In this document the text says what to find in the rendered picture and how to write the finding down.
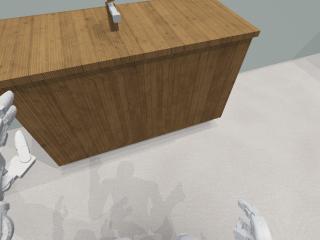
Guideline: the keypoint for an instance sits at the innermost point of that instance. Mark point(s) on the robot left forearm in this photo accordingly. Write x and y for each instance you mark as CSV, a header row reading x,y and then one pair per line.
x,y
6,223

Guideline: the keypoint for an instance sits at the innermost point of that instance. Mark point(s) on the tap lever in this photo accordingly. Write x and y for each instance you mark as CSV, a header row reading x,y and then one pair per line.
x,y
115,15

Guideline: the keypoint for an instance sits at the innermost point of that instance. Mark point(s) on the counter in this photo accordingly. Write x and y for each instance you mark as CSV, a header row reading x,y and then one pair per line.
x,y
84,85

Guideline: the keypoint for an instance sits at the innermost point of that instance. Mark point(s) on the left robot hand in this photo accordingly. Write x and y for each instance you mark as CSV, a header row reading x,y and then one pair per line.
x,y
21,164

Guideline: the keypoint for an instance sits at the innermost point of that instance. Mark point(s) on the right robot hand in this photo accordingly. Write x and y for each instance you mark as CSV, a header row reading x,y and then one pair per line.
x,y
256,229

